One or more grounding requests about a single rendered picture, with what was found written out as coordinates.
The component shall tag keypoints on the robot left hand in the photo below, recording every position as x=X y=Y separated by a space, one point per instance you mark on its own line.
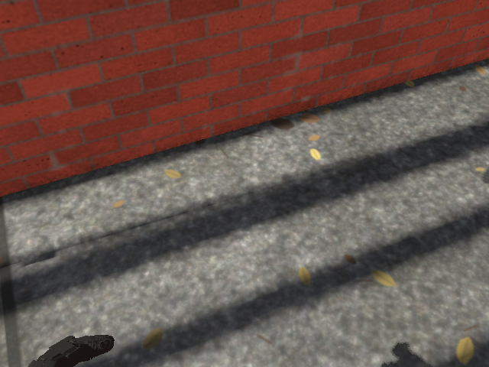
x=70 y=351

